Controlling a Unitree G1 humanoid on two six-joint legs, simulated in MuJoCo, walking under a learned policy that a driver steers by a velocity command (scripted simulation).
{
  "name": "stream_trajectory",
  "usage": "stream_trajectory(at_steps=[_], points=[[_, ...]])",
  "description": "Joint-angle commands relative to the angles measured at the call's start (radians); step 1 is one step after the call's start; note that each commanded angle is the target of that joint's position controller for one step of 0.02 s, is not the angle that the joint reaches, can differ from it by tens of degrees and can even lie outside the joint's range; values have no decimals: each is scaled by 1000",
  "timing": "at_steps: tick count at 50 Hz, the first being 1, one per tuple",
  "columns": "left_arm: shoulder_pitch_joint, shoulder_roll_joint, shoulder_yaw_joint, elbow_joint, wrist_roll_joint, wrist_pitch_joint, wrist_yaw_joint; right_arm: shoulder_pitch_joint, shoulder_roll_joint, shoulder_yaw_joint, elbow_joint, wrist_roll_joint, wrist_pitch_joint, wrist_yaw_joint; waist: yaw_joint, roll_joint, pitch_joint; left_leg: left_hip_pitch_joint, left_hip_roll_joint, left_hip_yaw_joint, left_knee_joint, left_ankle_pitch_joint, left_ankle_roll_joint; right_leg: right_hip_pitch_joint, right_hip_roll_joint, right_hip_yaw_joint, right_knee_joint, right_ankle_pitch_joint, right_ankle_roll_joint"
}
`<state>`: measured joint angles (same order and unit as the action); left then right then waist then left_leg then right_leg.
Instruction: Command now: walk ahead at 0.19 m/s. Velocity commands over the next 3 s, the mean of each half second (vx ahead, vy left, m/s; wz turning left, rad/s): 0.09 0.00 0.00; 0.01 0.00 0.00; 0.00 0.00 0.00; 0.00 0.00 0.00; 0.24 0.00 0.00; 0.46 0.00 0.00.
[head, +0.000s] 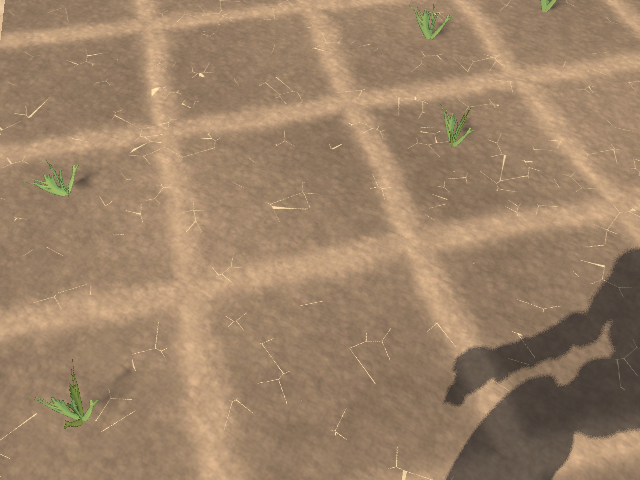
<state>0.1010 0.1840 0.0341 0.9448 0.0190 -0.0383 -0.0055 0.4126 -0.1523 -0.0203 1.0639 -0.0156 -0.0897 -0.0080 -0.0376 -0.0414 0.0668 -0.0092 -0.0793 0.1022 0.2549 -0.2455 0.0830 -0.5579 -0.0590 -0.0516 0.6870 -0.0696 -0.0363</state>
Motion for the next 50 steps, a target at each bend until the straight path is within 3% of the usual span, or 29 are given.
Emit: stream_trajectory(at_steps=[1,3,4,5,6,7,8,9,10,12,16,20,21,22,24,27,31,50], points=[[53,51,4,-15,0,-13,15,37,-124,-17,-16,-5,2,-13,30,151,-36,-9,263,-79,75,873,77,137,47,-27,-70,-17,-24],[142,66,12,22,4,-27,26,11,-130,-19,-13,-2,8,-20,68,132,-50,15,266,-100,186,875,64,234,69,-22,-186,-21,-49],[217,75,16,49,10,-43,30,5,-135,-20,-10,6,10,-21,107,85,-77,-4,235,-87,293,784,34,347,51,-1,-310,159,-60],[312,142,30,72,22,-58,34,31,-121,-15,-25,14,7,-24,110,12,-172,-109,189,-67,439,507,0,543,-96,119,-250,611,-84],[332,165,32,75,17,-50,34,194,-20,5,1,54,22,-24,56,-157,-315,-258,61,-34,678,-176,-31,735,-333,335,-201,992,-272],[297,116,18,62,-18,-36,26,162,-75,-10,22,38,50,-28,71,-102,-334,-285,34,-100,759,-421,-38,651,-352,399,-262,845,-326],[223,100,12,49,-22,-29,25,83,-92,-19,6,6,64,-26,53,-58,-212,-313,55,-131,791,-417,-43,522,-310,348,-324,630,-306],[162,75,1,41,-15,-21,30,24,-77,-19,-1,-12,71,-21,36,-26,-133,-319,72,-141,762,-363,-49,423,-265,310,-380,439,-266],[130,55,-8,39,-8,-16,39,-3,-64,-18,-2,-15,80,-17,14,-26,-77,-294,94,-147,699,-307,-58,333,-223,254,-424,335,-224],[110,54,-13,47,0,-9,46,27,-32,-8,21,-15,98,-17,-14,-53,-72,-215,93,-119,576,-246,-76,267,-155,181,-451,206,-169],[145,88,-7,66,-3,-6,40,9,-37,-3,43,0,119,-32,4,-51,-106,-169,90,-95,407,-168,-81,280,-145,191,-477,-66,-147],[140,95,1,77,-19,25,36,0,-49,5,53,-13,113,-28,-1,-23,-19,-76,119,-108,170,12,-55,145,-107,198,-527,-475,-49],[154,92,4,81,-20,30,34,1,-62,7,48,-19,104,-29,12,-6,7,-93,160,-154,111,-21,-47,143,-89,192,-513,-467,-21],[170,74,5,80,-26,37,32,-23,-79,6,51,-6,97,-29,43,85,59,-243,166,-187,84,-116,-38,211,-38,142,-496,-377,-7],[199,50,0,98,-15,35,28,-49,-53,15,50,4,76,-29,65,131,35,-334,182,-210,14,-140,-48,377,-27,118,-405,-203,-13],[225,53,-3,121,-8,26,26,-54,-60,15,45,8,62,-34,73,89,4,-308,179,-205,5,-84,-49,422,-31,117,-381,-133,-19],[220,41,-11,138,-12,23,29,-14,-51,17,54,5,64,-34,58,58,12,-264,175,-196,18,-44,-38,387,-33,115,-387,-129,-14],[270,17,-25,199,-13,22,41,21,-33,25,69,7,63,-36,50,50,19,-206,174,-182,34,59,-29,390,-38,111,-359,-31,-8]])
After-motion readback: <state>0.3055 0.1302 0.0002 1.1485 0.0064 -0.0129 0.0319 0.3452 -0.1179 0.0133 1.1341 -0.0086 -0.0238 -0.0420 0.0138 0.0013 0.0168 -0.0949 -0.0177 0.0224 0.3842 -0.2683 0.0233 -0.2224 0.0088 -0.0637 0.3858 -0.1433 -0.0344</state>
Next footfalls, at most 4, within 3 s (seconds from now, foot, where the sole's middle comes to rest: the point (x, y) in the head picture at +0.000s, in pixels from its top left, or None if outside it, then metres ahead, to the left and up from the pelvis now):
0.08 right None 0.19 -0.09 -0.78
0.40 left None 0.11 0.11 -0.78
2.40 right None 0.30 -0.11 -0.78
2.90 left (294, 396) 0.65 0.05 -0.78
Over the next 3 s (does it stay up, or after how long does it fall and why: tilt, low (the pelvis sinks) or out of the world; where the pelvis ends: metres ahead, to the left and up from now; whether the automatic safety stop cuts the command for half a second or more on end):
stays up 0.53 -0.01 -0.02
